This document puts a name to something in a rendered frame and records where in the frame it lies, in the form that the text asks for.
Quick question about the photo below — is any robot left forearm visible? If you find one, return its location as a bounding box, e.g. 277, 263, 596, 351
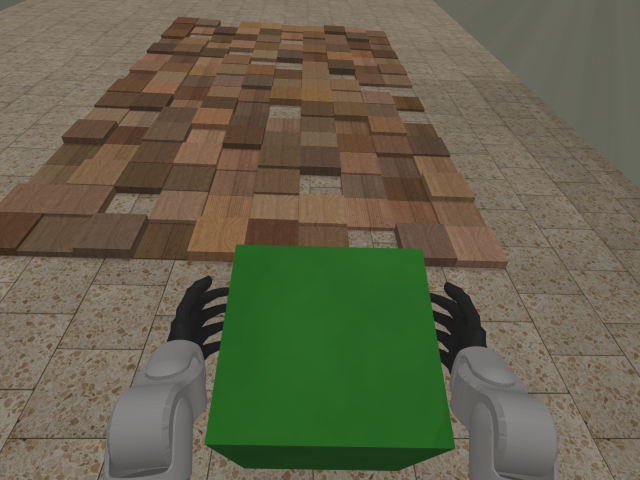
103, 340, 208, 480

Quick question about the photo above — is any carton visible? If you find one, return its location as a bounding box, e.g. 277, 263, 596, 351
205, 245, 455, 471

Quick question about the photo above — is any right robot hand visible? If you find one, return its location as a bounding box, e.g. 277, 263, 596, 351
430, 282, 487, 375

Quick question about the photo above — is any left robot hand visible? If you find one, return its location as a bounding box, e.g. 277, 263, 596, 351
167, 276, 229, 361

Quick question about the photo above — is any robot right forearm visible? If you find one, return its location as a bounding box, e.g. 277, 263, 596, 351
450, 346, 559, 480

